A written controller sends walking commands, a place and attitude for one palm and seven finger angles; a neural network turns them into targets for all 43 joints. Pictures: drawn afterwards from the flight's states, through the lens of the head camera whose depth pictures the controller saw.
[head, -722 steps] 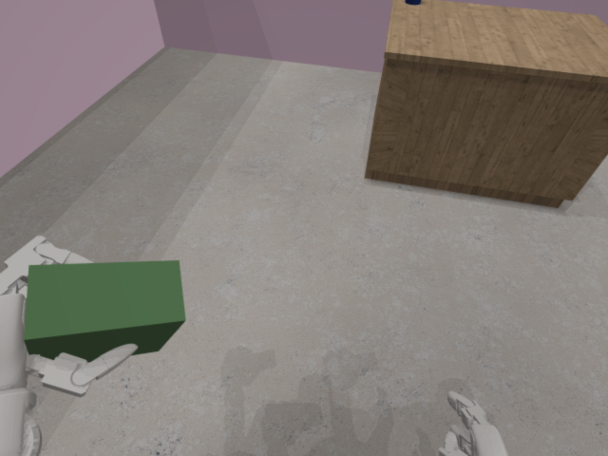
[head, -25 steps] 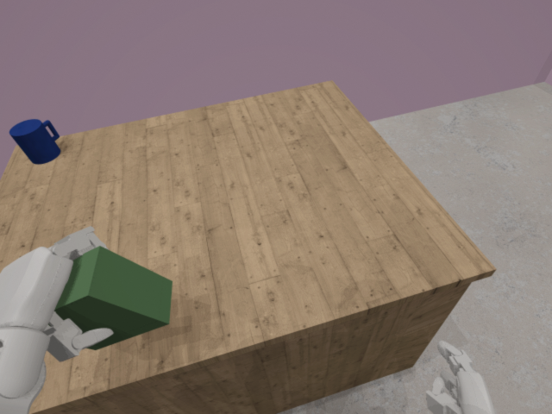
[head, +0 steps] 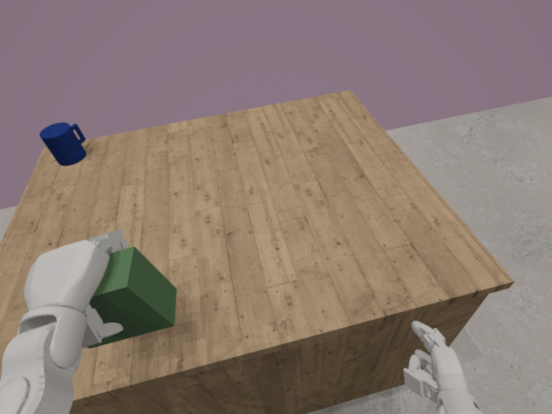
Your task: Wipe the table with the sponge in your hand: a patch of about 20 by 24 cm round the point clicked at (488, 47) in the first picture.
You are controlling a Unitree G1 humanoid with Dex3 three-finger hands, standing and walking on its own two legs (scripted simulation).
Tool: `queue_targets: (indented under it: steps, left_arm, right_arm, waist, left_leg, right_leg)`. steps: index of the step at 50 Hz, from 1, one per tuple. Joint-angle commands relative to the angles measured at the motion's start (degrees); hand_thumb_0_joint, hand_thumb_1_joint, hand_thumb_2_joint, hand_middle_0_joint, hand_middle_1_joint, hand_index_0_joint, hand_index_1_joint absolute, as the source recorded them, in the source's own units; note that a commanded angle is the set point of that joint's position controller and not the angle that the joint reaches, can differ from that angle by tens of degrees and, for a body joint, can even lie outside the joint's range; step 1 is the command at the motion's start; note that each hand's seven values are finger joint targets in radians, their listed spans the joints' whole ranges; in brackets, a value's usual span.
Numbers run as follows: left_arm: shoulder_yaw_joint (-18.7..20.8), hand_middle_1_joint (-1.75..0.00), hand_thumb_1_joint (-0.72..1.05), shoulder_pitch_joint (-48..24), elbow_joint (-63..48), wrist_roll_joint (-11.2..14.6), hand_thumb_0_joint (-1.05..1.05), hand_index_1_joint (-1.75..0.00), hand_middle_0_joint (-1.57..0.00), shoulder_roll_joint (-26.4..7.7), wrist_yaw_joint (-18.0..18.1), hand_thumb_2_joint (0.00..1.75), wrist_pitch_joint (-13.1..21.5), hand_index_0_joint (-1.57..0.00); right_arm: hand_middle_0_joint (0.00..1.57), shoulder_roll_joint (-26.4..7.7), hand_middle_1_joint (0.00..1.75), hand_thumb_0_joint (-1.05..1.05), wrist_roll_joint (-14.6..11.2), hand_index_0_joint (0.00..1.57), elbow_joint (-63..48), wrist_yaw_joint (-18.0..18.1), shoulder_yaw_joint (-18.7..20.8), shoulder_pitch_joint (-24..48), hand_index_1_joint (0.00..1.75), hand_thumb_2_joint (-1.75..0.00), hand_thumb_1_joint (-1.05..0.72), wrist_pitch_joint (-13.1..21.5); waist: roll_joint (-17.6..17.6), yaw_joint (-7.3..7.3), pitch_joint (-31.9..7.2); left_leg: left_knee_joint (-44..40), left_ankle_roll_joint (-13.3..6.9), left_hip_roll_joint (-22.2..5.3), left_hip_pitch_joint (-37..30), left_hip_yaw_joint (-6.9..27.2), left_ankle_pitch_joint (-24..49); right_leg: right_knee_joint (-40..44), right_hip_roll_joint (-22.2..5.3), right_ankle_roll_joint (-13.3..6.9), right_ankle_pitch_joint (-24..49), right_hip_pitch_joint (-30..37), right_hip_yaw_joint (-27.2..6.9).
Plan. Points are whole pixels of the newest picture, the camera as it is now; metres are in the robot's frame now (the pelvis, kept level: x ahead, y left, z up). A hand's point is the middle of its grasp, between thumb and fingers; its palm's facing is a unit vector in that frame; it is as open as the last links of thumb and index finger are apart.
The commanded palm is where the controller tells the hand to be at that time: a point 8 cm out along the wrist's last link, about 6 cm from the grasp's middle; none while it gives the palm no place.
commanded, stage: turn the palm down, sponge in hand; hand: left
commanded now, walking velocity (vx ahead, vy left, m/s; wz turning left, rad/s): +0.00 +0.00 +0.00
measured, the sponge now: (119, 306) +0.22 +0.28 +0.06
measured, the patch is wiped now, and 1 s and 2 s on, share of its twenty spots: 0.00 0.00 0.00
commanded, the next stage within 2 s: move the sponge above the wiping area in 0.66 s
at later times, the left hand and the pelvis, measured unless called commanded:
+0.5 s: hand (101, 292) +0.22 +0.28 +0.09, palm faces +0.01 -0.09 -1.00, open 10.2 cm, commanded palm +0.19 +0.28 +0.16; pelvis +0.00 +0.00 +0.00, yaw +0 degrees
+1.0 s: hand (105, 294) +0.22 +0.28 +0.09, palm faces +0.00 -0.09 -1.00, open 10.2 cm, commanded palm +0.19 +0.28 +0.15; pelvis -0.01 +0.00 +0.00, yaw +0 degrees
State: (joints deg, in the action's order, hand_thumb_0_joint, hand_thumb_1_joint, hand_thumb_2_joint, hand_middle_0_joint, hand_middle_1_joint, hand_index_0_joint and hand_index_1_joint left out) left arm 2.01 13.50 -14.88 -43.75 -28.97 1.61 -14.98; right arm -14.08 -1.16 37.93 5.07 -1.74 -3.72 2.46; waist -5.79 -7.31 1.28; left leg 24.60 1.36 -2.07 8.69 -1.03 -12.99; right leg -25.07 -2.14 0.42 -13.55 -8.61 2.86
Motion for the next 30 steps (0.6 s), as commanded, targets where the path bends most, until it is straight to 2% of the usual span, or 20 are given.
queue_targets:
  steps: [1,3,4,7,8,9,12,13,14,17,18,19,21,23,24,25,26,28,29,30]
  left_arm:
    - [8.1,-1.6,0.1,-12.18,-9.41,-3.59,0.0,-1.6,-1.2,-12.38,2.61,1.3,-0.64,-1.2]
    - [8.45,-1.6,0.1,-13.8,-10.17,-4.53,0.0,-1.6,-1.2,-13.36,2.37,1.3,-1.49,-1.2]
    - [5.45,-1.6,0.1,-13.85,-9.04,-5.05,0.0,-1.6,-1.2,-10.72,1.84,1.3,-1.9,-1.2]
    - [6.0,-1.6,0.1,-13.94,-7.87,-6.69,0.0,-1.6,-1.2,-12.22,1.27,1.3,-2.18,-1.2]
    - [8.12,-1.6,0.1,-14.61,-9.21,-7.24,0.0,-1.6,-1.2,-14.29,1.37,1.3,-2.46,-1.2]
    - [4.88,-1.6,0.1,-15.0,-8.33,-8.02,0.0,-1.6,-1.2,-11.25,0.93,1.3,-2.75,-1.2]
    - [5.99,-1.6,0.1,-15.11,-7.18,-9.1,0.0,-1.6,-1.2,-12.67,1.09,1.3,-2.77,-1.2]
    - [7.82,-1.6,0.1,-15.39,-8.09,-9.58,0.0,-1.6,-1.2,-14.35,1.33,1.3,-3.13,-1.2]
    - [5.04,-1.6,0.1,-16.02,-7.01,-9.82,0.0,-1.6,-1.2,-11.79,0.92,1.3,-3.44,-1.2]
    - [5.94,-1.6,0.1,-15.66,-6.37,-9.05,0.0,-1.6,-1.2,-12.58,0.98,1.3,-2.99,-1.2]
    - [7.83,-1.6,0.1,-16.17,-7.81,-9.1,0.0,-1.6,-1.2,-14.37,1.07,1.3,-3.07,-1.2]
    - [4.33,-1.6,0.1,-15.68,-7.17,-8.77,0.0,-1.6,-1.2,-10.46,0.82,1.3,-3.07,-1.2]
    - [5.03,-1.6,0.1,-15.9,-5.52,-8.98,0.0,-1.6,-1.2,-11.79,0.67,1.3,-3.06,-1.2]
    - [7.1,-1.6,0.1,-17.45,-7.95,-9.53,0.0,-1.6,-1.2,-14.13,1.01,1.3,-3.04,-1.2]
    - [4.05,-1.6,0.1,-16.91,-7.26,-9.24,0.0,-1.6,-1.2,-10.8,0.84,1.3,-3.1,-1.2]
    - [5.55,-1.6,0.1,-16.6,-6.72,-9.3,0.0,-1.6,-1.2,-12.41,0.84,1.3,-2.8,-1.2]
    - [5.54,-1.6,0.1,-15.67,-5.76,-9.09,0.0,-1.6,-1.2,-11.97,0.89,1.3,-2.8,-1.2]
    - [8.0,-1.6,0.1,-16.68,-7.66,-9.41,0.0,-1.6,-1.2,-14.6,1.16,1.3,-2.87,-1.2]
    - [4.53,-1.6,0.1,-16.31,-7.64,-9.22,0.0,-1.6,-1.2,-10.66,1.13,1.3,-2.8,-1.2]
    - [5.69,-1.6,0.1,-16.1,-7.02,-9.37,0.0,-1.6,-1.2,-12.05,1.18,1.3,-2.64,-1.2]
  right_arm:
    - [0.2,-6.19,0.3,0.0,-0.2,0.2,-9.03,0.13,2.14,11.2,0.3,-0.9,-0.9,2.67]
    - [0.2,-5.99,0.3,0.0,-0.41,0.2,-9.06,-0.16,1.72,13.47,0.3,-0.9,-0.9,2.55]
    - [0.2,-5.86,0.3,0.0,-0.33,0.2,-9.31,-0.21,1.63,12.84,0.3,-0.9,-0.9,2.51]
    - [0.2,-6.16,0.3,0.0,-0.17,0.2,-8.59,-0.6,2.09,12.69,0.3,-0.9,-0.9,2.11]
    - [0.2,-6.19,0.3,0.0,-0.29,0.2,-8.81,-0.83,1.8,14.42,0.3,-0.9,-0.9,2.25]
    - [0.2,-5.8,0.3,0.0,-0.16,0.2,-8.99,-1.01,1.58,14.03,0.3,-0.9,-0.9,2.27]
    - [0.2,-5.99,0.3,0.0,-0.13,0.2,-8.25,-1.31,2.21,13.72,0.3,-0.9,-0.9,1.81]
    - [0.2,-5.97,0.3,0.0,-0.2,0.2,-8.36,-1.48,1.96,15.21,0.3,-0.9,-0.9,1.97]
    - [0.2,-5.79,0.3,0.0,-0.09,0.2,-8.58,-1.55,1.61,14.85,0.3,-0.9,-0.9,2.05]
    - [0.2,-6.04,0.3,0.0,-0.26,0.2,-7.97,-1.46,2.25,14.5,0.3,-0.9,-0.9,1.83]
    - [0.2,-6.0,0.3,0.0,-0.27,0.2,-8.31,-1.4,1.93,15.68,0.3,-0.9,-0.9,2.05]
    - [0.2,-5.47,0.3,0.0,-0.42,0.2,-8.55,-1.35,1.89,14.94,0.3,-0.9,-0.9,2.28]
    - [0.2,-6.03,0.3,0.0,-0.37,0.2,-7.8,-1.35,2.1,14.79,0.3,-0.9,-0.9,2.08]
    - [0.2,-5.94,0.3,0.0,-0.35,0.2,-8.09,-1.36,1.95,15.98,0.3,-0.9,-0.9,2.15]
    - [0.2,-5.43,0.3,0.0,-0.43,0.2,-8.49,-1.32,1.8,15.24,0.3,-0.9,-0.9,2.43]
    - [0.2,-5.79,0.3,0.0,-0.42,0.2,-7.99,-1.41,1.99,14.76,0.3,-0.9,-0.9,2.54]
    - [0.2,-5.87,0.3,0.0,-0.36,0.2,-7.77,-1.37,2.22,14.61,0.3,-0.9,-0.9,2.35]
    - [0.2,-6.01,0.3,0.0,-0.24,0.2,-7.98,-1.3,2.02,15.87,0.3,-0.9,-0.9,2.33]
    - [0.2,-5.43,0.3,0.0,-0.43,0.2,-8.28,-1.44,1.92,15.18,0.3,-0.9,-0.9,2.51]
    - [0.2,-5.77,0.3,0.0,-0.42,0.2,-7.74,-1.47,2.18,14.69,0.3,-0.9,-0.9,2.47]
  waist:
    - [1.94,0.14,-10.71]
    - [0.6,-0.05,-9.48]
    - [1.01,0.17,-10.05]
    - [1.76,-0.16,-10.83]
    - [1.11,-0.61,-10.4]
    - [1.22,-0.39,-10.99]
    - [2.07,-0.59,-11.51]
    - [1.01,-1.03,-11.05]
    - [1.82,-0.82,-11.15]
    - [2.94,-0.73,-11.18]
    - [1.94,-1.05,-10.66]
    - [2.32,-0.3,-10.68]
    - [2.9,-0.38,-9.33]
    - [0.54,-0.93,-10.02]
    - [1.0,-0.48,-10.26]
    - [2.07,-0.62,-10.84]
    - [2.96,-0.59,-10.32]
    - [1.86,-1.11,-10.56]
    - [1.32,-0.38,-11.0]
    - [2.5,-0.61,-11.39]
  left_leg:
    - [-3.55,-2.34,1.95,-3.43,2.48,14.05]
    - [-4.07,-2.36,2.25,-3.59,2.85,12.8]
    - [-4.07,-2.65,2.22,-3.22,2.32,12.99]
    - [-4.07,-2.67,2.46,-3.75,2.77,14.61]
    - [-4.21,-2.62,2.61,-3.82,3.11,13.93]
    - [-3.94,-2.89,2.67,-3.66,2.53,14.61]
    - [-3.99,-2.85,2.62,-4.15,2.82,15.67]
    - [-4.08,-2.8,2.79,-4.2,3.23,14.94]
    - [-4.08,-2.93,2.93,-3.71,2.81,15.08]
    - [-4.1,-2.91,2.86,-4.35,2.98,14.87]
    - [-4.27,-2.91,3.02,-4.57,3.27,13.77]
    - [-3.97,-3.16,2.82,-4.31,2.42,13.93]
    - [-4.35,-2.9,2.87,-3.87,2.93,13.12]
    - [-4.66,-2.85,3.04,-4.42,3.28,12.47]
    - [-4.26,-3.15,3.0,-4.3,2.53,12.93]
    - [-4.4,-2.89,3.0,-4.35,3.08,13.28]
    - [-4.45,-2.89,2.84,-4.14,3.04,13.73]
    - [-4.42,-2.92,3.07,-4.72,3.3,13.16]
    - [-4.25,-3.01,2.73,-4.48,2.58,13.91]
    - [-4.2,-2.84,2.78,-4.62,3.09,14.37]
  right_leg:
    - [4.75,1.64,-3.28,8.19,2.81,-3.26]
    - [5.33,2.31,-3.89,6.96,2.78,-4.68]
    - [5.07,1.88,-3.6,7.21,3.21,-2.93]
    - [5.28,1.44,-3.5,8.65,3.84,-3.81]
    - [5.45,2.26,-4.13,7.84,4.11,-5.4]
    - [5.06,1.87,-3.87,8.48,4.18,-3.51]
    - [5.29,1.46,-3.72,9.54,4.54,-4.22]
    - [5.62,2.22,-4.33,8.57,4.57,-5.96]
    - [5.39,1.83,-4.04,8.74,4.47,-4.13]
    - [5.74,1.55,-3.68,9.03,4.06,-4.62]
    - [6.14,2.23,-4.21,7.78,3.99,-6.37]
    - [5.76,1.78,-3.73,7.93,3.96,-4.44]
    - [6.39,1.63,-3.63,7.13,3.05,-4.99]
    - [6.25,2.32,-4.29,6.35,3.47,-6.45]
    - [5.93,1.86,-3.9,6.82,3.64,-4.65]
    - [6.02,1.82,-3.84,7.17,3.76,-5.05]
    - [5.95,1.77,-3.77,7.83,3.85,-4.94]
    - [6.26,2.32,-4.26,7.34,3.8,-6.71]
    - [5.68,1.88,-3.96,7.98,4.15,-4.7]
    - [5.73,1.87,-3.89,8.32,3.91,-4.93]
